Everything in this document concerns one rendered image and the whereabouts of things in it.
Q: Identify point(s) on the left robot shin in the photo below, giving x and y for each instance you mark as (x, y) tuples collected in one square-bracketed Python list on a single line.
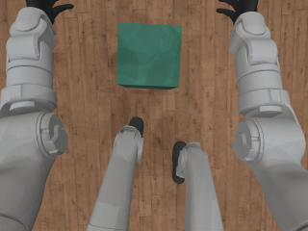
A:
[(127, 128)]

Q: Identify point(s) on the robot right hand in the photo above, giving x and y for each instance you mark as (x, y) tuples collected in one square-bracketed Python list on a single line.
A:
[(240, 6)]

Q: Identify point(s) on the robot left hand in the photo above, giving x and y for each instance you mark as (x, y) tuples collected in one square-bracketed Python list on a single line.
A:
[(46, 6)]

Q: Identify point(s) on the left robot forearm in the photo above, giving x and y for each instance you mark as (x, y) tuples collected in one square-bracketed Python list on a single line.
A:
[(29, 65)]

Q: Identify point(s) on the left robot upper arm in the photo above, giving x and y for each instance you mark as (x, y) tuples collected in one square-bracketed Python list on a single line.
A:
[(29, 146)]

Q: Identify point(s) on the right robot upper arm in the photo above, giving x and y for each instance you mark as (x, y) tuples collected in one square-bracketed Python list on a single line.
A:
[(273, 148)]

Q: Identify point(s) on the carton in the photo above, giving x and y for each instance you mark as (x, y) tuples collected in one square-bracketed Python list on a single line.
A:
[(148, 56)]

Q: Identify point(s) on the right robot forearm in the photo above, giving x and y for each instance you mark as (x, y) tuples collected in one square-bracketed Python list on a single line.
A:
[(258, 72)]

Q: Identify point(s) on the robot right thigh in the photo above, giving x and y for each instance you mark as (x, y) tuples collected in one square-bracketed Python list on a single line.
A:
[(202, 211)]

